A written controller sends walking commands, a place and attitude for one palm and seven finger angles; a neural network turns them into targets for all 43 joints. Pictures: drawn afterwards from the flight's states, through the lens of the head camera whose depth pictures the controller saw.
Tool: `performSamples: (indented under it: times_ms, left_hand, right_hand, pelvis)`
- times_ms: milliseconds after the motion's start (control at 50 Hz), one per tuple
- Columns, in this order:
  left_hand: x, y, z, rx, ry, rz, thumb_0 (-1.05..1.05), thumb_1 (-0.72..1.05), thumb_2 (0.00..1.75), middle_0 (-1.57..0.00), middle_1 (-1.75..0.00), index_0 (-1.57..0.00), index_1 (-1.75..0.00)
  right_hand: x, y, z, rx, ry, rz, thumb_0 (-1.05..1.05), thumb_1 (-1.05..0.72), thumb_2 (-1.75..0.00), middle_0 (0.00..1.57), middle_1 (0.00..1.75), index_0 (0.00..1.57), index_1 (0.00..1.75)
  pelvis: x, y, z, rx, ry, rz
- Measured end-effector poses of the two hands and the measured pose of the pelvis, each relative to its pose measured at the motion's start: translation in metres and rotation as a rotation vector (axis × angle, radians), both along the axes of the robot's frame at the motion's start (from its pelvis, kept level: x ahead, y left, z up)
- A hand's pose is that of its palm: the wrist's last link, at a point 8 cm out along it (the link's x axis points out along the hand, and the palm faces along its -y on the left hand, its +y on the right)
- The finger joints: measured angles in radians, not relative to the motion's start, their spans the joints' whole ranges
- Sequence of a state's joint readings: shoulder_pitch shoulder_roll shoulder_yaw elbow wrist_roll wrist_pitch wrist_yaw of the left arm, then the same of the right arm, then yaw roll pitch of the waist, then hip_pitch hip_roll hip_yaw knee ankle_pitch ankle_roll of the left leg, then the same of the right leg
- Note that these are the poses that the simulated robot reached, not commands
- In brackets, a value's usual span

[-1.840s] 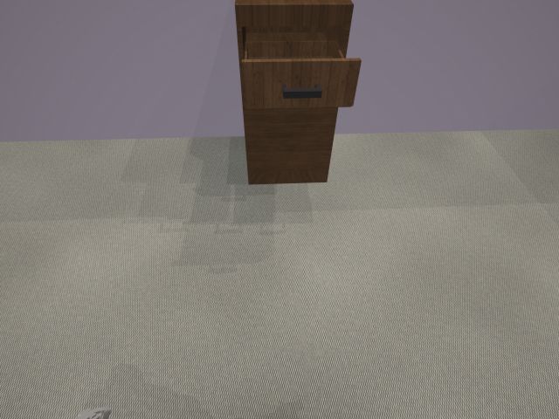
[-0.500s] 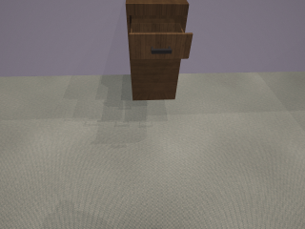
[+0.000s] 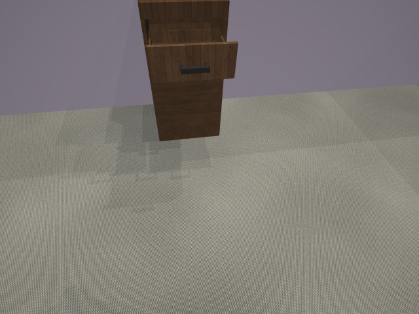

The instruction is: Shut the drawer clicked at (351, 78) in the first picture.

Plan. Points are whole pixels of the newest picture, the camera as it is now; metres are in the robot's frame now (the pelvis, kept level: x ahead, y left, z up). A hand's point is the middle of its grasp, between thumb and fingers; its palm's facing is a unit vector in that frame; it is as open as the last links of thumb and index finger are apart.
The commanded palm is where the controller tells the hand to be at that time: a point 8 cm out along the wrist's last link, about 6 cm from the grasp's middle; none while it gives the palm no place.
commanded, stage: walk to a spot facing it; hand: left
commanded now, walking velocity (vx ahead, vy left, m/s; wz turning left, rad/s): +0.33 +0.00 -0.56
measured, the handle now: (194, 67) +1.05 +0.15 -0.05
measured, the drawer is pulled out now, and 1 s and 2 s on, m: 0.30 0.30 0.30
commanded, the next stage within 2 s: turn to face it in 1.28 s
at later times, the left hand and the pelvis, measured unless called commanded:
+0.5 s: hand out of the picture +0.15 +0.18 -0.17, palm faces -0.09 -0.98 -0.16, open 7.4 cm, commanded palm none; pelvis +0.17 +0.00 +0.01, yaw -11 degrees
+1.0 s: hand (193, 172) +0.55 +0.10 -0.15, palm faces -0.49 -0.86 -0.16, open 7.4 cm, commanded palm none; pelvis +0.37 -0.01 +0.01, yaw -29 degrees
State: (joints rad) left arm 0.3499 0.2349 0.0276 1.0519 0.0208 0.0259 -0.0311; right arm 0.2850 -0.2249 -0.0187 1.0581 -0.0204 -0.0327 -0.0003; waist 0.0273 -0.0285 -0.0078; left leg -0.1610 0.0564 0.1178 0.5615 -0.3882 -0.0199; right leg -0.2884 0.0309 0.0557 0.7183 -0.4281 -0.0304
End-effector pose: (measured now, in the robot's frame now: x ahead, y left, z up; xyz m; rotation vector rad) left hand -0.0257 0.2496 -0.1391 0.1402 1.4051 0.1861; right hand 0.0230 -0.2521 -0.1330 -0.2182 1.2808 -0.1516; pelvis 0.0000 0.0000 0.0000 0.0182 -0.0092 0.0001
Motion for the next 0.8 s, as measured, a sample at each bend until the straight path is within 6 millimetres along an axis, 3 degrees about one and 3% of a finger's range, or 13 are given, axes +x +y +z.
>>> performSamples:
  times_ms: [40,120,180,240,380,520,580,620,680,800]
  left_hand:
    - [0.014,-0.01,-0.001,-0.014,0.02,-0.026,0.01,0.91,0.9,-0.2,-0.3,-0.2,-0.3]
    - [0.061,-0.028,-0.006,-0.018,-0.039,-0.075,0.01,0.91,0.9,-0.2,-0.3,-0.2,-0.3]
    - [0.085,-0.037,-0.006,-0.007,-0.101,-0.057,0.0,0.91,0.9,-0.2,-0.3,-0.2,-0.3]
    - [0.098,-0.045,0.002,-0.011,-0.087,-0.071,0.0,0.91,0.9,-0.2,-0.3,-0.2,-0.3]
    - [0.131,-0.046,0.012,-0.042,0.007,-0.132,0.0,0.91,0.9,-0.2,-0.3,-0.2,-0.3]
    - [0.191,-0.015,-0.003,-0.043,0.044,-0.13,0.0,0.9,0.9,-0.2,-0.3,-0.2,-0.3]
    - [0.229,0.005,-0.021,-0.044,0.065,-0.158,0.0,0.91,0.9,-0.2,-0.3,-0.2,-0.3]
    - [0.264,0.014,-0.022,-0.038,0.052,-0.197,0.01,0.91,0.9,-0.2,-0.3,-0.2,-0.3]
    - [0.327,0.018,-0.013,-0.037,-0.017,-0.255,0.01,0.91,0.9,-0.2,-0.3,-0.19,-0.3]
    - [0.446,-0.003,0.01,-0.052,-0.164,-0.369,0.0,0.91,0.9,-0.19,-0.3,-0.19,-0.3]
  right_hand:
    - [-0.011,0.0,-0.005,0.014,0.022,-0.05,0.0,-0.91,-0.9,0.2,0.3,0.2,0.3]
    - [-0.029,-0.007,-0.02,0.039,0.112,-0.113,0.0,-0.91,-0.9,0.2,0.3,0.2,0.3]
    - [-0.019,-0.013,-0.02,0.044,0.167,-0.117,0.0,-0.91,-0.9,0.2,0.3,0.2,0.3]
    - [0.019,-0.016,-0.01,0.039,0.11,-0.124,0.01,-0.91,-0.9,0.2,0.3,0.2,0.3]
    - [0.14,-0.011,0.018,0.046,-0.146,-0.148,0.0,-0.91,-0.9,0.2,0.3,0.2,0.3]
    - [0.255,0.012,0.028,0.025,-0.285,-0.104,0.0,-0.91,-0.9,0.2,0.3,0.2,0.3]
    - [0.285,0.02,0.023,-0.016,-0.345,-0.121,0.0,-0.91,-0.9,0.2,0.3,0.2,0.3]
    - [0.284,0.025,0.025,-0.024,-0.333,-0.159,0.0,-0.91,-0.9,0.2,0.3,0.2,0.3]
    - [0.265,0.035,0.026,-0.023,-0.258,-0.238,0.0,-0.91,-0.9,0.2,0.3,0.2,0.3]
    - [0.214,0.04,0.027,-0.041,-0.085,-0.416,-0.01,-0.94,-0.9,0.2,0.3,0.2,0.3]
  pelvis:
    - [0.01,-0.004,-0.001,0.004,-0.002,-0.032]
    - [0.032,-0.018,-0.012,-0.006,-0.005,-0.063]
    - [0.048,-0.026,-0.011,-0.023,-0.014,-0.064]
    - [0.066,-0.027,-0.001,-0.027,-0.01,-0.088]
    - [0.116,-0.019,0.013,-0.024,0.015,-0.157]
    - [0.186,0.005,0.003,-0.038,0.01,-0.21]
    - [0.217,0.018,-0.012,-0.05,-0.001,-0.256]
    - [0.231,0.021,-0.01,-0.042,-0.015,-0.286]
    - [0.253,0.024,0.001,-0.04,-0.019,-0.315]
    - [0.298,0.025,0.015,-0.024,-0.006,-0.385]
